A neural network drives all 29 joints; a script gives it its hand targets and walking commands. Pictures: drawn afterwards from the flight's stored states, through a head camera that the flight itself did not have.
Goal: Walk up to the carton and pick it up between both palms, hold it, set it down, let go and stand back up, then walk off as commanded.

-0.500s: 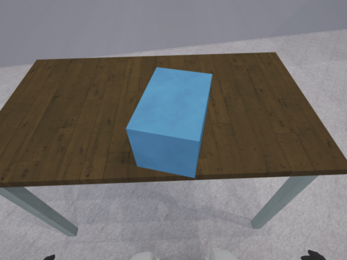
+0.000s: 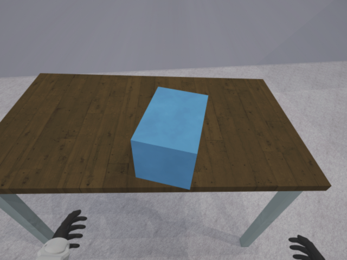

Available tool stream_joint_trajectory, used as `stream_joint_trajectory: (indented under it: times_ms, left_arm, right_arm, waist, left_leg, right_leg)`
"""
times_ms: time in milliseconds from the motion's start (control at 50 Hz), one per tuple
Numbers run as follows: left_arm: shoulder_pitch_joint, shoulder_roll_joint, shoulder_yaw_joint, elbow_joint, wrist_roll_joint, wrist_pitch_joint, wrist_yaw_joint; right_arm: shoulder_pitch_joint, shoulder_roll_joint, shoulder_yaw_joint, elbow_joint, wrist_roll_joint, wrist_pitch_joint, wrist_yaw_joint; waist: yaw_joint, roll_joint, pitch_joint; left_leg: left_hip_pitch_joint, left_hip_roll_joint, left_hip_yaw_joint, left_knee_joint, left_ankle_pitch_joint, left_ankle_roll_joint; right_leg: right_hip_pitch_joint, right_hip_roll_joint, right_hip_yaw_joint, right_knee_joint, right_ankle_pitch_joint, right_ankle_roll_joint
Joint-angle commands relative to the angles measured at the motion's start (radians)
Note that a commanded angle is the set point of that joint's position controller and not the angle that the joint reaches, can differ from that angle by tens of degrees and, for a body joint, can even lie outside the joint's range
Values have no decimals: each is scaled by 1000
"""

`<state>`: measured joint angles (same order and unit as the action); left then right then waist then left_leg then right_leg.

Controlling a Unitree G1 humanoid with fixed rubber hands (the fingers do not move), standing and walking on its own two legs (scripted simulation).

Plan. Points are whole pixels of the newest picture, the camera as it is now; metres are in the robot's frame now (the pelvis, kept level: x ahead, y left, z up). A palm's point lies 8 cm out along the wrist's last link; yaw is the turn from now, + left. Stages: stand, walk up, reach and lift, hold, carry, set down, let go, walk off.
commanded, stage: reach and lift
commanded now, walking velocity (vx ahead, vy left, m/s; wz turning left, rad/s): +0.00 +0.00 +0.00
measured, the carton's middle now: (173, 135) +0.46 +0.02 +0.03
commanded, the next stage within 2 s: none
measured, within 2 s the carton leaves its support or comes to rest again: neither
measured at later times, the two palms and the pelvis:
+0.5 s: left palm (59, 243) +0.17 +0.25 +0.00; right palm out of the picture +0.13 -0.25 +0.00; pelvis -0.02 -0.01 +0.01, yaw +0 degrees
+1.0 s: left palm (70, 217) +0.20 +0.23 +0.04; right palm (282, 245) +0.15 -0.19 +0.05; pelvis -0.01 -0.01 +0.02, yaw +1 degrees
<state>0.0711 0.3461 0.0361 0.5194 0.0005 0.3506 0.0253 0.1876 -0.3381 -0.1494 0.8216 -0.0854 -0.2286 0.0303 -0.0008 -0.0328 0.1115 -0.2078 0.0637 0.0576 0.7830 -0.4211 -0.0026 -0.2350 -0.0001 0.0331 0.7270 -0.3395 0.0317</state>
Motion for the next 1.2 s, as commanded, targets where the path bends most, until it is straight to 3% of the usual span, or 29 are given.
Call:
stream_joint_trajectory:
  times_ms: [0,80,140,240,360,480,520,560,580,620,640,680,720,740,760,800,840,880,900,940,1000,1040,1080,1140,1180]
  left_arm:
    - [21,94,108,-265,89,-23,-18]
    - [22,71,80,-299,76,-53,-24]
    - [12,82,75,-292,59,-83,-36]
    - [-19,104,73,-298,25,-118,-60]
    - [-11,139,87,-344,7,-146,-95]
    - [-21,186,98,-375,-46,-162,-142]
    - [-34,209,115,-421,-66,-164,-153]
    - [-67,257,144,-448,-87,-144,-169]
    - [-92,276,157,-478,-95,-131,-176]
    - [-89,281,165,-523,-106,-103,-172]
    - [-92,265,161,-521,-97,-86,-170]
    - [-70,213,129,-575,-79,-67,-157]
    - [-77,128,79,-552,-52,-74,-138]
    - [-80,79,48,-544,-32,-89,-133]
    - [-69,57,37,-580,-6,-124,-127]
    - [-30,58,51,-571,-14,-171,-131]
    - [11,138,83,-667,-90,-207,-140]
    - [27,172,97,-675,-157,-210,-147]
    - [71,189,112,-657,-158,-198,-148]
    - [87,175,98,-662,-154,-189,-151]
    - [100,183,87,-753,-171,-209,-153]
    - [110,201,97,-798,-192,-236,-162]
    - [141,177,86,-788,-177,-235,-167]
    - [158,188,92,-845,-186,-249,-177]
    - [171,173,85,-883,-183,-247,-173]
  right_arm:
    - [92,-77,40,-252,93,8,-29]
    - [93,-68,39,-390,114,28,-34]
    - [98,-41,52,-516,119,51,-47]
    - [127,17,80,-674,112,121,-86]
    - [151,69,122,-803,130,218,-138]
    - [193,157,196,-969,154,314,-201]
    - [209,194,228,-1043,169,343,-223]
    - [225,226,282,-1111,193,370,-248]
    - [240,251,313,-1128,210,391,-264]
    - [269,276,335,-1154,222,412,-276]
    - [245,267,327,-1157,227,424,-275]
    - [213,248,301,-1177,225,438,-268]
    - [109,188,252,-1177,201,444,-235]
    - [77,156,219,-1174,195,444,-221]
    - [58,132,212,-1205,205,426,-211]
    - [99,170,229,-1236,213,407,-215]
    - [211,238,281,-1304,206,386,-242]
    - [258,298,319,-1287,205,389,-257]
    - [312,319,343,-1274,208,397,-267]
    - [331,332,367,-1245,204,402,-278]
    - [326,348,374,-1332,223,363,-295]
    - [365,373,385,-1407,230,327,-317]
    - [369,366,388,-1373,232,311,-326]
    - [403,373,400,-1433,242,278,-346]
    - [406,367,390,-1435,254,260,-344]
  waist:
    - [25,122,-1]
    - [42,168,23]
    - [68,145,24]
    - [64,105,83]
    - [69,111,104]
    - [82,-14,120]
    - [100,-74,120]
    - [111,-179,131]
    - [112,-203,156]
    - [104,-165,170]
    - [110,-119,174]
    - [110,21,171]
    - [115,229,154]
    - [115,331,132]
    - [109,370,88]
    - [107,296,65]
    - [104,103,27]
    - [112,5,40]
    - [116,-5,77]
    - [118,28,71]
    - [133,77,19]
    - [125,54,-29]
    - [132,76,-12]
    - [130,70,-38]
    - [129,99,-60]
  left_leg:
    - [-166,-9,25,-443,142,19]
    - [-301,19,29,-543,42,45]
    - [-380,24,40,-587,-48,75]
    - [-423,20,58,-624,-141,114]
    - [-497,45,55,-648,-174,138]
    - [-342,5,64,-564,-105,128]
    - [-203,-36,70,-496,-39,112]
    - [30,-111,76,-376,85,77]
    - [135,-132,71,-329,116,67]
    - [237,-128,43,-319,110,55]
    - [239,-121,34,-321,84,48]
    - [94,-64,-7,-403,-50,62]
    - [-266,49,-48,-595,-307,104]
    - [-512,128,-67,-718,-451,139]
    - [-685,160,-66,-769,-457,157]
    - [-671,126,-28,-702,-285,151]
    - [-312,27,5,-568,-45,106]
    - [4,-43,22,-491,67,61]
    - [74,-45,22,-486,75,53]
    - [130,-37,17,-490,98,40]
    - [123,-35,12,-475,182,31]
    - [128,-42,14,-450,209,33]
    - [140,-37,4,-444,225,24]
    - [163,-42,-2,-434,269,23]
    - [169,-39,-9,-431,315,9]
  right_leg:
    - [278,46,-63,-203,257,-72]
    - [432,73,-67,-177,269,-61]
    - [519,83,-51,-171,237,-51]
    - [550,89,-31,-193,132,-30]
    - [625,94,-22,-190,108,-16]
    - [455,33,40,-308,-68,-28]
    - [302,-16,73,-382,-174,-52]
    - [28,-107,137,-520,-361,-98]
    - [-104,-148,157,-569,-415,-117]
    - [-214,-170,145,-594,-430,-127]
    - [-225,-166,133,-580,-433,-143]
    - [-75,-112,76,-473,-334,-134]
    - [301,11,-15,-284,-146,-77]
    - [577,98,-80,-155,22,-36]
    - [788,133,-101,-75,139,-16]
    - [790,110,-65,-92,179,-9]
    - [491,11,13,-248,134,-21]
    - [173,-55,38,-404,-8,-43]
    - [100,-65,37,-439,-32,-44]
    - [63,-58,15,-445,6,-45]
    - [98,-52,6,-422,109,-45]
    - [120,-57,13,-414,183,-37]
    - [108,-50,7,-410,207,-42]
    - [120,-48,4,-410,265,-41]
    - [130,-40,-3,-408,293,-51]
